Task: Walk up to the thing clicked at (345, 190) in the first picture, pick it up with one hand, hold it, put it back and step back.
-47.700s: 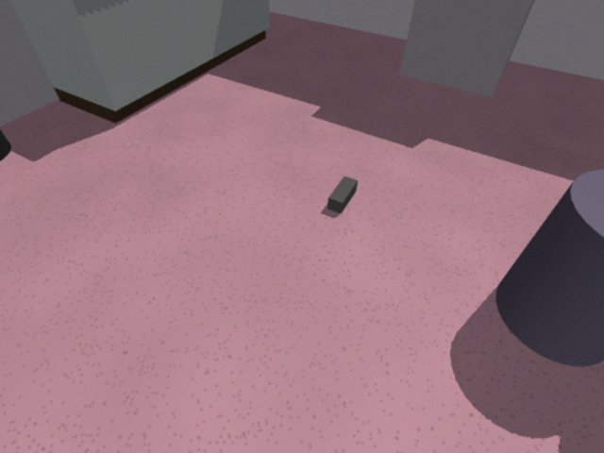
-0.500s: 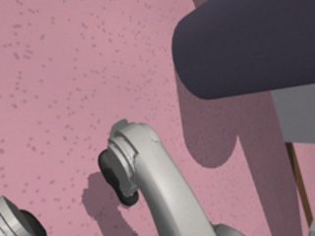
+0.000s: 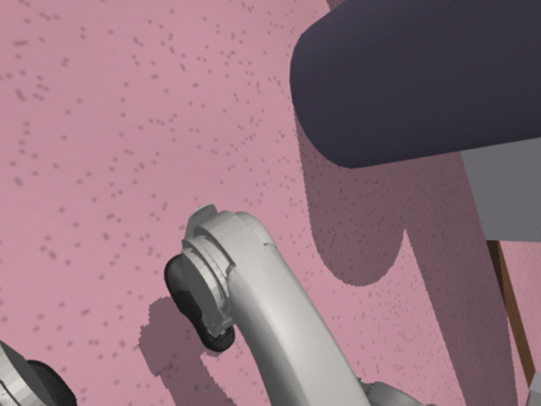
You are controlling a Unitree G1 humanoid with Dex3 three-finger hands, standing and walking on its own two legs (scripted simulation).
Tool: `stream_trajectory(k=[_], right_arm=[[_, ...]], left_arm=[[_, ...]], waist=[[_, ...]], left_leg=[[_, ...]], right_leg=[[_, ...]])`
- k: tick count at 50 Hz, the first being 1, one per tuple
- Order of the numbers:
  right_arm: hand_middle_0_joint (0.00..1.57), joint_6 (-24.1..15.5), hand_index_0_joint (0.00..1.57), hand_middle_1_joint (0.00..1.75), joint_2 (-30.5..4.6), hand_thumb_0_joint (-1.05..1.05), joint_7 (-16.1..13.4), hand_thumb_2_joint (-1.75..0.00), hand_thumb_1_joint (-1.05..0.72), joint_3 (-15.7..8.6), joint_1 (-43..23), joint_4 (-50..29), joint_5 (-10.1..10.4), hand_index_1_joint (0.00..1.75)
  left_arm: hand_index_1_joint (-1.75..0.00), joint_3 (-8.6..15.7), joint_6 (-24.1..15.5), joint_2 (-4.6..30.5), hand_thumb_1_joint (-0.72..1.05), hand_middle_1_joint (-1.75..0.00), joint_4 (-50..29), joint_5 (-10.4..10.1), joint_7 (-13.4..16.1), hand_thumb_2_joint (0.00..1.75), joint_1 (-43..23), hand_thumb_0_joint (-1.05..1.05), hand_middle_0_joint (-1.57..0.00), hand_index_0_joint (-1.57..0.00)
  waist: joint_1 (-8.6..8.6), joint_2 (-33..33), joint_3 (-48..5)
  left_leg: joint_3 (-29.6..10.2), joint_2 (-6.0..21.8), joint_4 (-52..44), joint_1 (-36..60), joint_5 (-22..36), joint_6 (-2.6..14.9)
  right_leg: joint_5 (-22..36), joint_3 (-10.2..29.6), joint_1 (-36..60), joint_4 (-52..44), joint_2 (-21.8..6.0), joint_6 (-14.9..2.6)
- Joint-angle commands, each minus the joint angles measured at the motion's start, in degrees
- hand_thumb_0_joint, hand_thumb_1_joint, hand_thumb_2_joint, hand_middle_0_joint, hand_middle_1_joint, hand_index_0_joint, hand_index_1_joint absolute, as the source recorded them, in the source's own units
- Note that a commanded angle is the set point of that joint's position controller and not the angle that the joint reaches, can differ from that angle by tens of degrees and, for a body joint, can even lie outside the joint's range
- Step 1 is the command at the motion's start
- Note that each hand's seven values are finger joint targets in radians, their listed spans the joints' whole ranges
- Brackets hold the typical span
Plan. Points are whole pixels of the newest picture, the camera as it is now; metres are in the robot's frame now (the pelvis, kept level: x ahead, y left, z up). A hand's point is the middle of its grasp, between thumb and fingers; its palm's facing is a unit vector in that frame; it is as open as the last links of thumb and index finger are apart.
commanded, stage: close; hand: left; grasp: from above
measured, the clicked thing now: out of the picture +0.49 +0.32 -0.30
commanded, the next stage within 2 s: settle in 0.36 s
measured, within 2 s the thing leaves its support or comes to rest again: leaves its support in 0.84 s
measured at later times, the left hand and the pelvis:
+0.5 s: hand out of the picture +0.47 +0.30 -0.26, palm faces +0.00 -0.48 -0.88, open 11.6 cm; pelvis +0.00 +0.00 +0.00, yaw +0 degrees
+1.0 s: hand out of the picture +0.49 +0.32 -0.22, palm faces +0.06 -0.48 -0.87, open 11.4 cm; pelvis +0.00 +0.00 +0.01, yaw +0 degrees
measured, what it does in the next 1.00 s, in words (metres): stands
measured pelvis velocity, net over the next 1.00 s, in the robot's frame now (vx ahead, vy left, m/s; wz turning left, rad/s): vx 0.00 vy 0.00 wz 0.01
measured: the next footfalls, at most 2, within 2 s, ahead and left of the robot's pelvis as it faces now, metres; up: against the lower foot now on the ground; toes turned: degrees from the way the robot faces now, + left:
none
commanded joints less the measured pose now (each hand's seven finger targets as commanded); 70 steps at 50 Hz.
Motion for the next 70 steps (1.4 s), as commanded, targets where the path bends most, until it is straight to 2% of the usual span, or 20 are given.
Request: stream_trajectory(k=[1,9,10,16,17,22,23,25,29,33,35,41,45,53,58,65,67,68,69,70], right_arm=[[0.20,0.6,0.20,0.30,-21.5,0.00,0.4,-0.90,-0.90,-4.9,14.4,4.3,-0.4,0.30],[0.20,0.9,0.20,0.30,-21.4,0.00,0.5,-0.90,-0.90,-5.0,15.0,4.4,-0.1,0.30],[0.20,0.8,0.20,0.30,-21.1,0.00,0.5,-0.90,-0.90,-4.8,15.3,4.8,-0.1,0.30],[0.20,0.6,0.20,0.30,-21.2,0.00,0.3,-0.90,-0.89,-5.1,15.3,4.1,-0.1,0.30],[0.20,0.6,0.20,0.30,-20.9,0.00,0.3,-0.90,-0.89,-5.1,15.5,3.8,-0.3,0.30],[0.20,0.4,0.20,0.30,-21.1,0.00,0.2,-0.90,-0.89,-5.1,15.1,3.9,-0.3,0.30],[0.20,0.5,0.20,0.30,-20.7,0.00,0.2,-0.90,-0.89,-5.2,14.7,3.5,-0.3,0.30],[0.20,0.5,0.20,0.30,-21.3,0.00,0.1,-0.90,-0.92,-5.3,14.9,4.4,-0.5,0.30],[0.20,0.4,0.20,0.30,-20.6,0.00,0.2,-0.90,-0.92,-4.9,15.4,4.5,-0.1,0.30],[0.20,0.1,0.20,0.30,-20.9,0.00,0.1,-0.90,-0.91,-5.0,15.6,4.5,0.0,0.30],[0.20,0.2,0.20,0.30,-20.8,0.00,0.2,-0.90,-0.91,-5.3,16.2,4.0,0.5,0.30],[0.20,0.5,0.20,0.30,-20.0,0.00,-0.1,-0.90,-0.91,-6.4,16.3,3.8,1.4,0.30],[0.20,0.9,0.20,0.30,-19.0,0.00,-0.3,-0.90,-0.91,-7.8,17.5,3.9,1.9,0.30],[0.20,1.3,0.20,0.30,-16.5,0.00,-0.8,-0.90,-0.90,-9.8,19.9,5.3,3.3,0.30],[0.20,1.5,0.20,0.30,-15.6,0.00,-1.4,-0.90,-0.90,-11.3,20.6,5.9,4.1,0.30],[0.20,1.7,0.20,0.30,-14.5,0.00,-2.7,-0.90,-0.91,-13.5,20.1,8.3,4.5,0.30],[0.20,1.7,0.20,0.30,-14.5,0.00,-3.1,-0.90,-0.91,-13.8,19.8,8.3,4.6,0.30],[0.20,1.9,0.20,0.30,-13.9,0.00,-3.4,-0.90,-0.91,-13.8,19.0,9.1,4.2,0.30],[0.20,1.9,0.20,0.30,-14.0,0.00,-3.6,-0.91,-0.93,-14.0,19.2,9.7,4.4,0.30],[0.20,1.8,0.20,0.30,-13.5,0.00,-3.8,-0.89,-0.89,-14.2,19.3,9.4,4.5,0.30]], left_arm=[[-0.84,-1.6,-0.8,6.7,-0.05,-0.79,-5.6,0.2,2.0,1.01,-14.6,0.00,-0.49,-0.43],[-0.85,-2.4,-0.7,5.7,0.03,-0.79,-5.8,1.0,1.5,1.03,-14.4,0.00,-0.54,-0.49],[-0.85,-2.0,-0.6,7.0,0.04,-0.80,-4.8,2.2,1.7,0.99,-14.3,0.00,-0.54,-0.49],[-0.85,-2.3,-0.7,6.4,0.06,-0.79,-3.8,3.4,2.0,1.02,-14.3,0.00,-0.56,-0.51],[-0.86,-2.2,-0.8,6.1,0.07,-0.80,-5.0,2.6,1.9,1.03,-14.4,0.00,-0.57,-0.52],[-0.84,-2.0,-0.9,6.6,0.08,-0.78,-5.0,2.5,2.0,1.02,-14.4,0.00,-0.58,-0.53],[-0.82,-2.1,-1.0,5.8,0.09,-0.76,-5.7,1.5,1.9,1.00,-14.1,0.00,-0.60,-0.54],[-0.87,-2.1,-1.2,5.7,0.14,-0.84,-6.1,1.1,1.8,0.96,-15.1,0.00,-0.63,-0.60],[-0.85,-1.7,-1.1,6.7,0.26,-0.81,-5.3,2.3,1.5,0.99,-14.6,0.00,-0.73,-0.70],[-0.87,-2.4,-0.9,6.2,0.28,-0.84,-7.1,2.0,0.0,0.99,-15.0,0.00,-0.72,-0.70],[-0.83,-2.2,-0.6,6.2,0.30,-0.81,-8.1,2.0,-0.6,0.95,-15.2,0.00,-0.73,-0.71],[-0.82,-1.7,1.0,8.1,0.29,-0.79,-12.4,5.3,-0.9,0.93,-18.1,0.00,-0.73,-0.70],[-0.80,-1.1,2.7,8.4,0.26,-0.77,-13.9,6.7,-1.4,0.90,-19.3,0.00,-0.70,-0.68],[-0.86,-2.1,5.4,3.2,0.28,-0.83,-12.4,6.7,-4.8,1.00,-17.9,0.00,-0.72,-0.69],[-0.86,-2.5,6.6,0.0,0.26,-0.84,-12.3,6.7,-6.6,0.98,-17.5,0.00,-0.70,-0.68],[-0.88,-2.1,7.3,0.0,0.16,-0.86,-13.7,8.3,-7.9,0.99,-18.9,0.00,-0.63,-0.60],[-0.88,-1.4,7.4,0.8,0.15,-0.85,-14.3,9.7,-7.5,0.97,-20.0,0.00,-0.61,-0.59],[-0.88,-2.0,7.4,0.7,0.16,-0.85,-15.7,9.6,-7.7,0.97,-20.1,0.00,-0.63,-0.61],[-0.96,-1.5,7.5,1.3,0.24,-0.93,-15.3,10.1,-7.7,0.95,-20.2,0.00,-0.69,-0.69],[-0.91,-1.3,7.6,1.1,0.19,-0.91,-15.5,10.3,-7.8,0.99,-20.0,0.00,-0.61,-0.61]], waist=[[-5.96,32.7,-39.0],[-6.08,32.6,-39.0],[-5.83,32.3,-39.2],[-5.98,33.9,-39.2],[-6.22,34.3,-39.2],[-6.10,33.7,-38.3],[-6.18,33.5,-38.1],[-6.40,34.2,-37.5],[-5.91,33.3,-39.7],[-5.80,33.5,-41.1],[-5.43,34.5,-42.4],[-3.28,39.0,-45.1],[-1.97,39.9,-48.0],[-0.45,36.5,-49.7],[0.42,33.5,-49.7],[2.02,35.7,-49.3],[2.62,36.7,-51.4],[2.49,36.4,-49.6],[3.13,36.3,-50.9],[3.15,36.1,-51.9]], left_leg=[[6.6,1.8,-12.5,27.7,15.3,3.71],[7.1,1.9,-12.6,27.0,16.0,3.59],[6.9,2.1,-13.0,26.0,15.0,3.62],[6.2,2.4,-13.8,28.2,14.4,3.14],[6.2,2.1,-13.8,29.3,15.2,3.20],[6.2,2.1,-13.8,28.3,13.9,3.49],[6.3,2.0,-13.6,28.9,13.9,3.50],[6.1,2.0,-13.6,29.6,14.4,3.35],[7.0,2.1,-13.5,27.2,14.8,3.47],[7.4,2.2,-13.4,27.4,17.0,3.19],[7.1,2.4,-13.5,29.0,18.2,3.19],[6.7,3.0,-15.6,33.0,17.9,2.55],[8.9,2.7,-15.8,31.7,18.3,2.69],[10.1,2.6,-16.4,28.5,17.6,3.02],[9.7,2.4,-17.5,28.8,17.6,3.05],[9.4,2.2,-20.9,31.6,12.8,2.69],[9.5,2.4,-21.2,33.3,13.8,2.51],[10.5,2.0,-21.3,31.8,13.3,2.84],[10.8,2.1,-21.4,31.8,13.1,2.83],[11.4,1.9,-21.0,31.5,13.9,2.94]], right_leg=[[19.8,-6.7,27.1,-10.3,1.5,-2.28],[21.0,-6.6,27.5,-10.7,1.8,-2.21],[20.4,-6.6,27.2,-11.0,2.0,-2.47],[19.4,-6.7,26.4,-11.3,2.1,-2.95],[19.7,-6.7,26.5,-10.8,1.7,-2.94],[18.7,-6.8,26.3,-11.1,1.8,-2.76],[18.5,-6.8,26.1,-11.1,1.6,-2.74],[19.0,-7.1,25.4,-10.3,1.4,-2.66],[20.0,-6.3,26.5,-11.8,1.8,-2.67],[21.6,-6.2,28.1,-11.5,1.9,-2.30],[22.0,-6.3,27.8,-11.2,1.8,-2.43],[21.5,-6.1,26.4,-11.8,1.6,-2.95],[22.2,-5.1,28.5,-13.5,2.0,-2.72],[21.2,-4.1,27.7,-14.5,2.5,-2.45],[20.3,-4.0,25.8,-14.2,2.5,-2.59],[15.2,-3.7,21.2,-14.6,1.9,-3.42],[16.0,-3.6,20.7,-14.3,1.8,-3.70],[15.9,-3.1,22.2,-14.8,1.7,-3.23],[15.6,-3.0,22.9,-15.0,1.8,-3.20],[16.5,-2.6,23.8,-15.3,1.9,-3.15]])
